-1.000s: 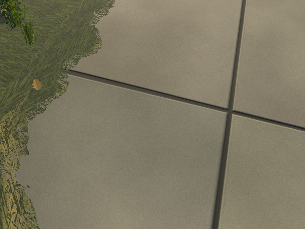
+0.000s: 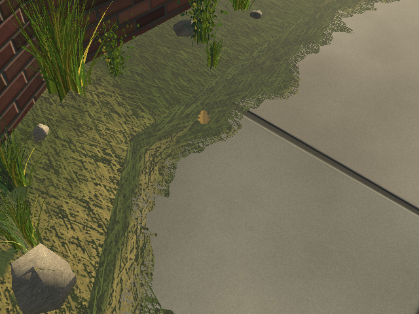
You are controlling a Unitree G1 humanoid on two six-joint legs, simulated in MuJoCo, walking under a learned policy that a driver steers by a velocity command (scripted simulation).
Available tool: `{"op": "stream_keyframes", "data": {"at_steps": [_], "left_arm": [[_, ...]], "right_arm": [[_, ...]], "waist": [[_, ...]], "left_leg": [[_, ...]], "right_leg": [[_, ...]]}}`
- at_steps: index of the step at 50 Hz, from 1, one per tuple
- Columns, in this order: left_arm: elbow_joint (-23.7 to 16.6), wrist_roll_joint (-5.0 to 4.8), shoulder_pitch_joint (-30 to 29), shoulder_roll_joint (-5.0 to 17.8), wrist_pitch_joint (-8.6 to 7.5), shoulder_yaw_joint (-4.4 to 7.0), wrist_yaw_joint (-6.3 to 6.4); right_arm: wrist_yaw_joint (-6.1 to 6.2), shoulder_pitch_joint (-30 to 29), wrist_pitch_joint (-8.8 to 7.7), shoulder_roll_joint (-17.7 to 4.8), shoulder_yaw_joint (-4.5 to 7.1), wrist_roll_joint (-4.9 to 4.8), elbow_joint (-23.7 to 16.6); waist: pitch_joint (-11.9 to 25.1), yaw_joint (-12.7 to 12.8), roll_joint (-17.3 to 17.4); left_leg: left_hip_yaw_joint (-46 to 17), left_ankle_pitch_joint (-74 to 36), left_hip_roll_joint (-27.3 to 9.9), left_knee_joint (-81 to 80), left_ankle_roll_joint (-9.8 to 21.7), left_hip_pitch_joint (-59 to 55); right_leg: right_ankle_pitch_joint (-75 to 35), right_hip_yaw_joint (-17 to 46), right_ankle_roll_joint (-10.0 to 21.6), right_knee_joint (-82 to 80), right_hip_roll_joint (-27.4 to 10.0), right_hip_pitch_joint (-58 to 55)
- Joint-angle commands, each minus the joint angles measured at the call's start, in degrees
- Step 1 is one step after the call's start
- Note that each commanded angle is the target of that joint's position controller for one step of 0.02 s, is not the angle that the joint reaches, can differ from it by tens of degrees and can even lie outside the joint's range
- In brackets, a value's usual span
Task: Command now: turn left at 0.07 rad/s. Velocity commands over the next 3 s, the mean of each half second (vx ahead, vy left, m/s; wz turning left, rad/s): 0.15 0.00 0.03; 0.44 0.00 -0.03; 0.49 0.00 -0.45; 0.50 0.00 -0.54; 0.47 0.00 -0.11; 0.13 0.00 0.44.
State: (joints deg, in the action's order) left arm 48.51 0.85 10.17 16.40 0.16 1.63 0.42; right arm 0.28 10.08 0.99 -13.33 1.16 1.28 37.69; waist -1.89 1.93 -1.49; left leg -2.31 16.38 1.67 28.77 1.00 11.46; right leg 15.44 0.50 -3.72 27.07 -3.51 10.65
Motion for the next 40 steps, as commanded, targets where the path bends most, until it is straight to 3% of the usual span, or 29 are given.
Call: {"op": "stream_keyframes", "data": {"at_steps": [1, 9, 10, 12, 13, 15, 17, 18, 20, 21, 22, 23, 24, 25, 27, 29, 32, 35, 37, 40], "left_arm": [[-1.89, -0.13, -0.81, 6.31, -0.86, 1.41, 0.34], [2.02, -0.37, 0.45, 6.53, -0.88, 1.44, 1.02], [2.66, -0.42, 1.14, 6.16, -0.81, 1.35, 1.14], [2.86, -1.05, 0.52, 5.82, -0.88, 1.39, 1.35], [2.01, -1.27, -0.89, 5.47, -1.27, 1.31, 1.31], [0.11, -2.01, -3.7, 5.58, -2.76, 1.35, 0.84], [-0.18, -2.96, -3.14, 5.91, -4.32, 1.57, -0.23], [0.26, -3.13, -2.05, 5.72, -4.97, 1.51, -0.86], [4.49, -2.65, 6.02, 5.08, -5.77, 1.72, -1.69], [7.23, -1.91, 11.26, 5.63, -5.67, 2.23, -1.78], [8.69, -1.54, 17.71, 8.28, -5.67, 2.94, -1.53], [8.2, -1.34, 21.0, 15.68, -6.03, 4.4, -2.0], [6.84, -0.81, 17.11, 12.41, -6.57, 3.28, -2.04], [5.46, -1.22, 13.29, 9.27, -6.86, 2.48, -1.72], [4.22, -1.25, 10.22, 7.79, -6.7, 1.92, -1.6], [4.4, -0.84, 11.66, 5.2, -6.19, 0.93, -1.59], [4.91, -0.85, 14.03, 6.21, -5.46, 0.86, -0.97], [4.8, -0.82, 14.68, 7.04, -4.86, 0.75, -0.03], [5.35, -1.05, 16.74, 7.59, -4.75, 0.82, 0.3], [6.14, -1.63, 18.35, 7.9, -4.4, 1.15, 0.36]], "right_arm": [[0.34, -0.09, -1.08, -8.24, 2.19, -0.12, -2.81], [0.39, -0.26, -1.03, -7.43, 2.17, -0.37, -0.53], [0.52, 0.58, -0.92, -7.49, 2.27, -0.44, 0.19], [0.83, 2.32, -0.42, -9.85, 3.16, -0.97, 1.0], [0.89, 3.91, -0.37, -11.19, 3.55, -1.18, 1.47], [1.07, 6.65, -1.15, -12.46, 3.97, -1.65, 2.58], [1.14, 6.38, -2.37, -11.59, 3.92, -1.98, 2.9], [1.09, 4.92, -2.59, -11.26, 3.87, -2.44, 2.58], [0.95, -0.71, -2.23, -11.3, 3.83, -3.12, 1.31], [0.91, -1.22, -2.23, -9.69, 3.45, -2.52, 1.1], [0.62, -2.04, -2.56, -5.52, 2.2, -1.66, 0.33], [1.02, -2.97, -3.53, -4.87, 2.09, -2.11, -2.9], [1.19, -1.08, -4.44, -8.4, 3.06, -3.6, -2.04], [0.73, 0.68, -5.16, -9.23, 3.29, -4.21, -1.0], [0.21, 0.21, -5.96, -9.34, 3.62, -3.0, 0.24], [-0.68, -0.9, -5.96, -8.26, 3.65, -2.21, 0.39], [-1.38, -3.94, -5.54, -5.62, 2.9, -2.05, -0.77], [-1.88, -10.54, -5.87, -3.54, 1.82, -2.41, -3.0], [-2.44, -14.24, -6.18, -3.45, 1.55, -2.69, -4.07], [-3.27, -17.58, -6.66, -4.19, 1.53, -3.03, -5.34]], "waist": [[1.85, -1.03, 5.87], [2.3, -0.91, 2.76], [3.54, -1.01, 3.18], [1.57, -2.42, 6.03], [-0.82, -3.45, 8.73], [-4.93, -4.58, 12.43], [-5.19, -3.62, 12.95], [-4.61, -2.55, 11.58], [-1.45, 2.39, 8.58], [0.31, 4.19, 6.41], [2.18, 5.98, -2.27], [1.77, 6.31, -16.19], [-1.11, 4.27, -9.72], [-4.74, 2.38, -6.65], [-5.39, 1.23, -3.99], [-3.49, 1.26, -4.63], [-2.43, 1.79, -3.38], [-4.23, 3.21, -3.13], [-5.62, 4.21, -3.35], [-7.0, 3.76, -3.47]], "left_leg": [[-7.59, -11.45, -6.68, -7.01, 2.52, -1.07], [-6.17, -14.03, -5.36, -6.42, 2.52, -1.63], [-5.94, -8.16, -4.91, -7.11, 2.73, -2.16], [-9.69, 13.89, -6.21, -10.79, 5.26, -1.16], [-14.93, 23.52, -9.34, -14.16, 7.51, -0.7], [-24.52, 28.45, -15.61, -18.98, 11.56, 0.67], [-26.13, 23.4, -18.21, -19.12, 12.61, -1.97], [-23.83, 20.39, -17.64, -18.44, 11.83, -2.05], [-14.04, 12.43, -12.04, -14.4, 8.41, 6.1], [-9.57, 9.35, -8.57, -8.72, 6.5, 10.96], [-2.63, 7.49, -3.27, 6.21, 2.85, 17.91], [1.7, 15.37, 2.68, 22.87, -0.27, 29.4], [-3.94, 17.4, -0.27, 32.56, 0.31, 33.63], [-5.15, 10.95, -2.99, 35.44, 1.39, 37.03], [-2.94, 1.22, -6.26, 34.06, 2.03, 38.27], [-0.73, -4.75, -7.32, 30.93, 1.3, 34.45], [2.31, -9.44, -6.83, 25.29, -0.86, 33.55], [4.52, -16.66, -5.36, 12.71, -1.78, 28.51], [5.52, -19.98, -4.27, 6.98, -1.65, 25.74], [4.71, -19.92, -3.5, 1.97, 0.07, 25.3]], "right_leg": [[-7.96, 0.28, 0.21, -2.39, -0.4, 0.6], [-9.22, 0.19, -0.23, -3.49, -0.71, -0.94], [-5.78, -1.01, -0.17, -2.74, 0.17, -1.22], [4.78, -4.53, 0.48, 3.33, 3.11, 3.81], [7.82, -4.97, 1.14, 7.39, 3.85, 8.83], [11.68, -1.93, 3.75, 14.57, 2.14, 15.41], [15.79, 0.84, 6.83, 17.09, -0.4, 19.25], [15.2, 0.66, 8.06, 13.49, -0.8, 17.27], [-0.1, -3.69, 8.66, 0.69, 2.34, -0.68], [-3.96, -3.59, 7.56, -0.33, 3.81, -9.69], [3.06, 8.43, 9.28, -6.06, -4.43, -17.01], [13.74, 34.36, 17.5, -16.36, -17.61, -19.85], [20.26, 39.58, 20.61, -18.6, -20.27, -16.98], [20.97, 34.16, 19.0, -18.42, -18.21, -16.18], [9.95, 24.2, 15.45, -18.71, -14.04, -16.22], [-5.29, 15.28, 13.27, -18.7, -10.13, -15.27], [-21.53, 8.42, 13.55, -18.56, -8.17, -14.71], [-22.52, 4.05, 12.71, -20.56, -6.07, -10.04], [-20.97, 3.46, 12.97, -21.87, -6.68, -9.2], [-23.61, 3.32, 13.4, -20.65, -9.26, -13.23]]}}
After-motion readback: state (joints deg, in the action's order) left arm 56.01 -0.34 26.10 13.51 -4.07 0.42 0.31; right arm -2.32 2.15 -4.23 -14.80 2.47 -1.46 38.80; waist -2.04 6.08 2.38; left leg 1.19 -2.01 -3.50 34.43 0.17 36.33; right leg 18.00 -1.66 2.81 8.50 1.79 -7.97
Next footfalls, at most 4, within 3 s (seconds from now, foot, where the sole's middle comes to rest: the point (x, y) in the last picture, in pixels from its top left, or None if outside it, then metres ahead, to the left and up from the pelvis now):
0.92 left None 0.45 0.08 -0.77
1.44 right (280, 259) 0.70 -0.21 -0.77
1.94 left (258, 179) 1.05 -0.15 -0.77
2.44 right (346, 169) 1.12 -0.52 -0.77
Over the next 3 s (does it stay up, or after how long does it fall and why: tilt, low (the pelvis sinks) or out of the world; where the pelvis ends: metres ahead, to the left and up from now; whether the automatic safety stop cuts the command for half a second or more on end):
stays up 1.17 -0.39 -0.01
